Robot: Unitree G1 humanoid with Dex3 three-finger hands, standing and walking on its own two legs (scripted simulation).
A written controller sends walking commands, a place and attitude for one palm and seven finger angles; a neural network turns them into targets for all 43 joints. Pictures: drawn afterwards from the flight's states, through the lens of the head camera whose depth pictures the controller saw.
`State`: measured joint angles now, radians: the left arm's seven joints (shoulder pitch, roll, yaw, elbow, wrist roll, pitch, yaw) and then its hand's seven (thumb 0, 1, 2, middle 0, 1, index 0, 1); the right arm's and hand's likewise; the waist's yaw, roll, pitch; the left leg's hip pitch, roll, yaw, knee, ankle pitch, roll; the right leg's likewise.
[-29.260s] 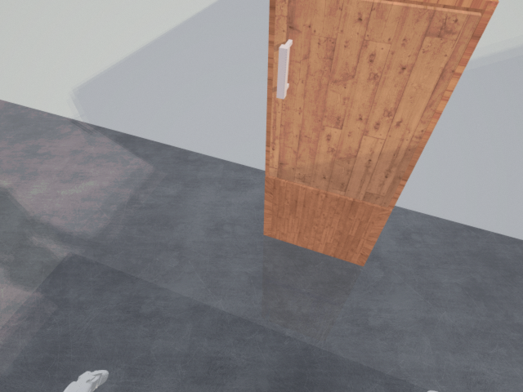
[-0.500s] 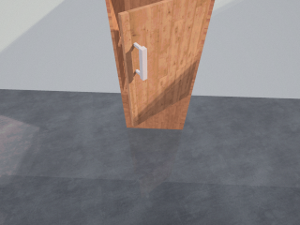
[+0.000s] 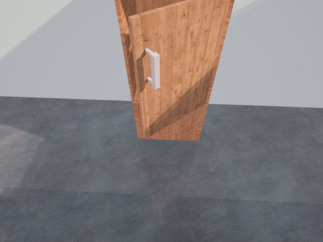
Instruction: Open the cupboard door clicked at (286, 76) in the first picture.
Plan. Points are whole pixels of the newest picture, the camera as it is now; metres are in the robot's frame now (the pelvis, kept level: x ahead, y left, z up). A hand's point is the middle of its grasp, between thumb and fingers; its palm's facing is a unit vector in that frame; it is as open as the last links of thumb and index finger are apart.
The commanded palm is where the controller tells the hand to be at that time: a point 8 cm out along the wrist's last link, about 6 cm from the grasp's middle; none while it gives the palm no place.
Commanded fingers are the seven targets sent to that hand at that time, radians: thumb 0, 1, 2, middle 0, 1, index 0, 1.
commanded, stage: walk to a spot facing it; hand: left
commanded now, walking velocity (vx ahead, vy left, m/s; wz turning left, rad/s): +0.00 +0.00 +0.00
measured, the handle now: (152, 69) +0.64 +0.08 +0.07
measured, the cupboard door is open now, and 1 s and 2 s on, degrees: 39 39 39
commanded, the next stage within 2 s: none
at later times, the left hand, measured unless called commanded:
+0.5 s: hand out of the picture +0.07 +0.18 -0.18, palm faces -0.13 -0.96 -0.26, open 7.4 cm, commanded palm none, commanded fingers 0.00 0.90 0.90 -0.20 -0.30 -0.20 -0.30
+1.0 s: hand out of the picture +0.10 +0.11 -0.16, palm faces -0.32 -0.91 -0.27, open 7.4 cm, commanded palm none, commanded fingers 0.00 0.90 0.90 -0.20 -0.30 -0.20 -0.30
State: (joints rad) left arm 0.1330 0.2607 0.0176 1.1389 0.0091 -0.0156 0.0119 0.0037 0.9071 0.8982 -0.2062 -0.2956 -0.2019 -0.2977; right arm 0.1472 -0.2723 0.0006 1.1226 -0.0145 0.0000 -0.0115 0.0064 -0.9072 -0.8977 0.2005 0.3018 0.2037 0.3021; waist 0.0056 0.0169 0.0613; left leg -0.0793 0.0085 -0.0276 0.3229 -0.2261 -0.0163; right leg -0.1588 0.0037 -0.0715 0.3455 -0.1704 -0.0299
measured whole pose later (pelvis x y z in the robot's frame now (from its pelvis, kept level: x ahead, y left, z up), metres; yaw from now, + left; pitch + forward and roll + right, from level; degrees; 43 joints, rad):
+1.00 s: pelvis -0.01 -0.06 +0.00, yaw -25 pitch +3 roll +3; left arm 0.25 0.17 0.07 0.95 0.02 0.02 0.01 0.00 0.91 0.90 -0.21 -0.30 -0.20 -0.30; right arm 0.06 -0.23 -0.06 0.92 -0.01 0.06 -0.03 0.01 -0.91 -0.90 0.20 0.30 0.20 0.30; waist 0.05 -0.01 0.10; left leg -0.48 0.02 -0.06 1.00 -0.38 -0.07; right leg -0.26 0.14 0.17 0.42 -0.18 -0.11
